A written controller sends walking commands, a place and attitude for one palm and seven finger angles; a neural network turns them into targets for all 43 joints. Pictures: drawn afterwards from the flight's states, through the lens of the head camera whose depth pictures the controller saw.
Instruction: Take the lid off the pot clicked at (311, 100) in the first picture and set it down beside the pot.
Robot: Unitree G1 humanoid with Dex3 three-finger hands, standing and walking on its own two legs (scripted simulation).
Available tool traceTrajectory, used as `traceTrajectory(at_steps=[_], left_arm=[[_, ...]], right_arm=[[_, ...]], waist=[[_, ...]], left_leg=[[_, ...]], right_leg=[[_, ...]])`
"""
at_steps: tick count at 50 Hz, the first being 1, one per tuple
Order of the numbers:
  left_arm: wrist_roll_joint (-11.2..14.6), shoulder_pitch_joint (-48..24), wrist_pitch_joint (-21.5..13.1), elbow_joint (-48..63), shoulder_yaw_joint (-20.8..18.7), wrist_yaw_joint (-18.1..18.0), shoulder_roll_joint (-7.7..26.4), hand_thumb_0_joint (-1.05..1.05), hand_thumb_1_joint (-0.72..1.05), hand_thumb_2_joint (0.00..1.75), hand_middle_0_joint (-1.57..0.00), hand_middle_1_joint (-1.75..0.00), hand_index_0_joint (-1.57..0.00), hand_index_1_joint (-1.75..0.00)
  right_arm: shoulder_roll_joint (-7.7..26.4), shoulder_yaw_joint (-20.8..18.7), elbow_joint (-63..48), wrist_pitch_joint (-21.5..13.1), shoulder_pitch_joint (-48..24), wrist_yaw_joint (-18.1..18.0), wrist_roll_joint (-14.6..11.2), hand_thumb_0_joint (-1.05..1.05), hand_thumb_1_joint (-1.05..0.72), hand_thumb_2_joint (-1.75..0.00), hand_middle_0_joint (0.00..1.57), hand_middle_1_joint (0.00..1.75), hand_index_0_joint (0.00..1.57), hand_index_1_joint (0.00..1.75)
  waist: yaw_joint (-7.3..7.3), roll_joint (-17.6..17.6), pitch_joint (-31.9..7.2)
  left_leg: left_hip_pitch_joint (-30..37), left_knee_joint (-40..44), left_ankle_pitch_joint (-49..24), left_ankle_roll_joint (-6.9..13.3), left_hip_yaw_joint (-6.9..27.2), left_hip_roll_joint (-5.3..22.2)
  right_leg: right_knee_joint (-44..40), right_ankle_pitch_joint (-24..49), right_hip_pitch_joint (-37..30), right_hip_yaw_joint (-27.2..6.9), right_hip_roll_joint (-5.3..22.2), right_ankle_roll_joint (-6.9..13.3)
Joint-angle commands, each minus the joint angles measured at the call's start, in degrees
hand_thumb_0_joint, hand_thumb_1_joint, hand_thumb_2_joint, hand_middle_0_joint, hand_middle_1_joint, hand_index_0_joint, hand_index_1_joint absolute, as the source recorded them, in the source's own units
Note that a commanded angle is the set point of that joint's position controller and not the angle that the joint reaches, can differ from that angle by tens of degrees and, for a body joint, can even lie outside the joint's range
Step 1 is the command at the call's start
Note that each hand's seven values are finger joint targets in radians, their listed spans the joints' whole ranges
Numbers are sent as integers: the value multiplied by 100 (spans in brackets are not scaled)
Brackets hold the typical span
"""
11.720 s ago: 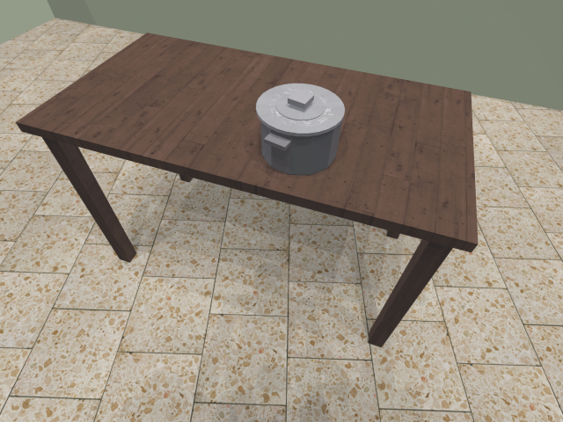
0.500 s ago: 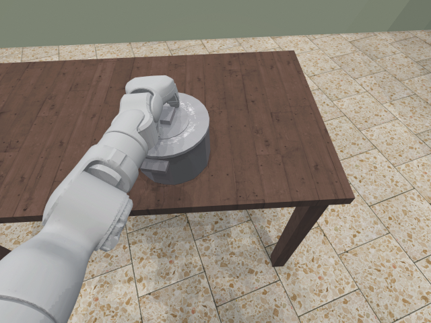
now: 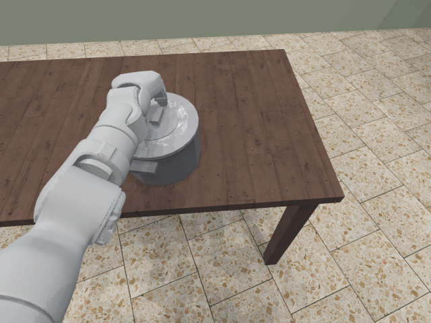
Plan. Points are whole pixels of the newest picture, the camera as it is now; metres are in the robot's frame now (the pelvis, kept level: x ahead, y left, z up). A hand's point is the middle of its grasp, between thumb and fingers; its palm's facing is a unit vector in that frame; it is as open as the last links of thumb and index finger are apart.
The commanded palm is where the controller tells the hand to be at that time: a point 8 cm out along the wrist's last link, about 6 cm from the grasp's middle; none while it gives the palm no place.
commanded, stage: lower the open fingers around the knob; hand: left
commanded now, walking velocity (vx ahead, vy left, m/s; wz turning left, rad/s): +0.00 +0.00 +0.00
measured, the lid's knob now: (151, 115) +0.52 +0.09 +0.08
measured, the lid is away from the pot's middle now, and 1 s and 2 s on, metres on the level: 0.00 0.00 0.01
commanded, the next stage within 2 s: close the fingers and squeeze the knob in 0.80 s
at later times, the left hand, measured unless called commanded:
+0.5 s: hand (144, 114) +0.50 +0.10 +0.10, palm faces -0.37 -0.03 -0.93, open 10.1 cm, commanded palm +0.50 +0.10 +0.15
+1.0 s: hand (143, 114) +0.50 +0.10 +0.10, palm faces -0.36 -0.05 -0.93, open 10.1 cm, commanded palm +0.50 +0.10 +0.15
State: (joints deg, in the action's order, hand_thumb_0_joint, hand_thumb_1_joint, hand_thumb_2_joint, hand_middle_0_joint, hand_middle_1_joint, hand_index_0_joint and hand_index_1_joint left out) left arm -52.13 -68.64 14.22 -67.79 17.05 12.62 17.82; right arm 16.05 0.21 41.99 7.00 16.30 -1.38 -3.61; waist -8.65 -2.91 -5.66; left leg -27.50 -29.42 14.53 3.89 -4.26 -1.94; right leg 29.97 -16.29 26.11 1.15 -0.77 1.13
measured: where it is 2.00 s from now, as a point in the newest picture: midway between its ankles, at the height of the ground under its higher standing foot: outside the picture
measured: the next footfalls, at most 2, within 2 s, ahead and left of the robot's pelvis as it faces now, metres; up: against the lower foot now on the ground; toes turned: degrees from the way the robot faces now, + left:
none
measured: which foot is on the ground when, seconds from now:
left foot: down 0.00-1.00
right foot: down 0.00-1.00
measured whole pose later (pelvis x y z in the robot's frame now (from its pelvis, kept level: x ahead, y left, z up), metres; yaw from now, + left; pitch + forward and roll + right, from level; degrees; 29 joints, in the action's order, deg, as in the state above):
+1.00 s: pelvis +0.00 +0.01 +0.00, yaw +0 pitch +13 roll +0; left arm -52.2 -69.7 14.1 -69.4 17.3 11.7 17.8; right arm 16.0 0.3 42.6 7.1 17.0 -1.4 -3.7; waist -9.0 -3.0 -5.8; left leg -28.8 -30.5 14.7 4.4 -4.7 -2.1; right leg 30.7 -16.2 27.4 0.7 -0.6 0.6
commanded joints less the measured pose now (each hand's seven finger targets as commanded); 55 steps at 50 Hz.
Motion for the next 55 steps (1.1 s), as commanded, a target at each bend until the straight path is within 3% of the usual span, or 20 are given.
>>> traceTrajectory(at_steps=[1,4,5,9,13,18,21,24,27,31,34,35,36,37,40,45,46,51,54,55], left_arm=[[-36,-2272,-36,664,1,-58,777,0,-31,145,-84,-8,-84,-8],[-27,-2381,-41,705,-68,-76,897,0,-31,145,-84,-8,-84,-8],[-48,-2450,-36,763,-317,-115,1236,0,-31,145,-84,-8,-84,-8],[-21,-2308,-20,671,-23,-90,837,0,-31,145,-84,-8,-84,-8],[-112,-2332,43,540,-306,-135,1356,0,-31,145,-84,-8,-84,-8],[-124,-2238,52,410,-60,-80,1006,0,-31,145,-84,-8,-84,-8],[-106,-2363,-17,595,-305,-101,1291,0,-31,145,-84,-8,-84,-8],[-15,-2385,-28,555,22,-46,772,0,-31,145,-84,-8,-84,-8],[-58,-2391,-48,628,-293,-117,1182,0,-31,145,-84,-8,-84,-8],[4,-2405,-48,597,-55,-85,874,0,-31,145,-84,-8,-84,-8],[-34,-2270,-75,441,-98,-78,923,0,-31,145,-84,-8,-84,-8],[-79,-2316,-53,377,-275,-122,1205,0,-31,145,-84,-8,-84,-8],[-52,-2362,-4,291,-105,-121,1029,0,-31,145,-84,-8,-84,-8],[-60,-2621,-19,558,-298,-154,1279,0,-31,145,-84,-8,-84,-8],[-87,-2518,-18,435,-26,-140,878,0,-31,145,-84,-8,-84,-8],[-71,-2560,-10,408,-51,-179,850,0,-31,145,-84,-8,-84,-8],[-56,-2630,16,401,-186,-210,1026,0,-12,103,-54,-64,-54,-64],[-61,-2489,-30,640,-266,-195,1118,0,-8,104,-53,-74,-53,-74],[-89,-2355,-65,503,56,-144,675,0,-5,104,-53,-79,-53,-79],[-113,-2450,-56,493,-125,-173,961,0,-4,103,-54,-81,-54,-81]], right_arm=[[796,-275,-490,-93,284,-46,-8,0,-90,-90,20,30,20,30],[846,-276,-463,-62,270,-62,-36,0,-90,-90,20,30,20,30],[848,-273,-470,-56,268,-65,-27,0,-90,-90,20,30,20,30],[800,-251,-503,-66,248,-69,-29,0,-90,-90,20,30,20,30],[847,-224,-501,-50,248,-98,-54,0,-90,-90,20,30,20,30],[846,-231,-485,-37,265,-71,-68,0,-90,-90,20,30,20,30],[842,-240,-527,-34,278,-89,-34,0,-90,-90,20,30,20,30],[832,-274,-468,-49,300,-74,-40,0,-90,-90,20,30,20,30],[856,-283,-454,-57,370,-70,-11,0,-90,-90,20,30,20,30],[836,-283,-440,-69,363,-76,-16,0,-90,-90,20,30,20,30],[873,-276,-418,-74,369,-68,-34,0,-90,-90,20,30,20,30],[897,-269,-381,-70,406,-77,-29,0,-90,-90,20,30,20,30],[882,-248,-381,-73,395,-80,-37,0,-90,-90,20,30,20,30],[891,-265,-371,-79,419,-83,-33,0,-90,-90,20,30,20,30],[858,-271,-373,-101,430,-67,-23,0,-90,-90,20,30,20,30],[877,-293,-350,-93,454,-52,2,0,-90,-90,20,30,20,30],[883,-298,-332,-107,489,-56,3,0,-90,-90,20,30,20,30],[849,-296,-415,-141,464,-61,22,0,-90,-90,20,30,20,30],[838,-320,-402,-137,426,-39,-13,0,-90,-90,20,30,20,30],[885,-315,-358,-126,455,-44,-6,0,-90,-90,20,30,20,30]], waist=[[-49,585,-2001],[-75,711,-1786],[-33,640,-1809],[-57,502,-1902],[-46,673,-1856],[-90,587,-1789],[-35,515,-2045],[-113,592,-1893],[-48,594,-2049],[-90,659,-1989],[-83,678,-1787],[-80,682,-1727],[-121,659,-1603],[-99,610,-1800],[-118,478,-1801],[-138,540,-1859],[-120,573,-1921],[-27,486,-2269],[-95,635,-1875],[-101,613,-1785]], left_leg=[[1486,-39,-1849,126,356,12],[1341,10,-1636,141,343,47],[1312,8,-1526,142,338,34],[1375,-11,-1660,131,336,14],[1148,12,-1392,120,283,27],[1286,-31,-1520,102,328,53],[1357,-23,-1585,120,337,34],[1414,-38,-1659,124,363,78],[1450,-34,-1667,130,366,65],[1420,5,-1573,133,363,45],[1331,0,-1565,125,383,80],[1262,2,-1419,127,365,77],[1175,42,-1290,115,344,52],[1257,55,-1288,118,367,81],[1400,4,-1429,98,414,83],[1487,-14,-1464,88,443,113],[1449,1,-1426,95,431,100],[1584,-15,-1774,105,417,72],[1524,-29,-1774,108,441,116],[1496,-15,-1620,104,426,120]], right_leg=[[-255,2445,-565,-55,-61,38],[-318,2255,-490,-76,-53,40],[-308,2228,-576,-103,-52,36],[-282,2282,-538,-86,-41,51],[-284,2179,-675,-134,-34,14],[-254,2118,-409,-68,-64,26],[-237,2182,-582,-102,-55,34],[-256,2128,-334,-45,-62,39],[-244,2159,-484,-73,-78,36],[-274,2099,-455,-52,-76,25],[-284,2004,-321,-35,-82,49],[-290,1923,-317,-60,-89,33],[-297,1824,-283,-55,-87,27],[-294,1829,-368,-76,-73,32],[-252,1788,-168,-12,-93,58],[-241,1706,-43,5,-116,50],[-244,1717,-153,-15,-112,45],[-221,2136,-461,-51,-88,54],[-275,1964,-168,7,-109,65],[-286,1882,-126,-9,-118,54]])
